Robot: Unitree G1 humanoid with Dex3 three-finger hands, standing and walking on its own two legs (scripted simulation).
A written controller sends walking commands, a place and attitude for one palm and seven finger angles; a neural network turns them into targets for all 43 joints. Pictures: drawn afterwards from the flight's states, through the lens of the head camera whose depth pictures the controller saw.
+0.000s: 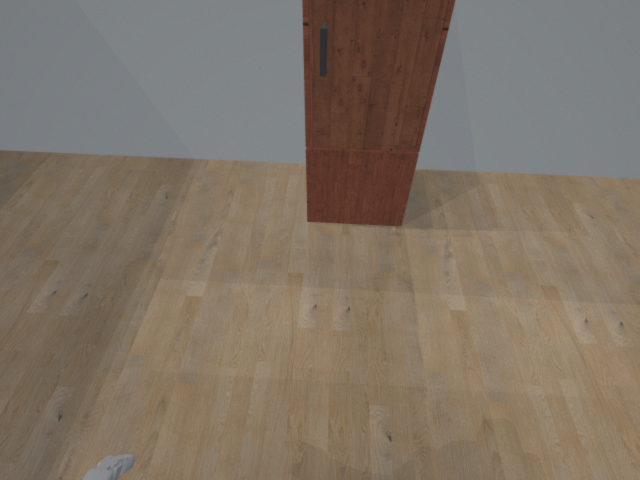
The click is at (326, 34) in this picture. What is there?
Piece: cupboard door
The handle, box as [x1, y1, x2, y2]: [320, 22, 327, 76]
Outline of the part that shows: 325,22 323,22 323,25 320,27 320,76 325,76 326,73 327,26 325,25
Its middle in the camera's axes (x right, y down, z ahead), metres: +0.01 -0.56 +1.14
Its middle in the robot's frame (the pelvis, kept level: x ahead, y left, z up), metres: +1.23 +0.06 +0.01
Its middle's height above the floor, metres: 0.78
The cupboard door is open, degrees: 0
